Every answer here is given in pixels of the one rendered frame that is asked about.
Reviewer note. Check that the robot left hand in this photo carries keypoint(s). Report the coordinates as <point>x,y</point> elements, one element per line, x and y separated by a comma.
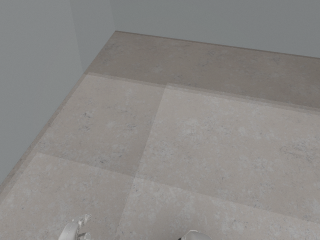
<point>71,230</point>

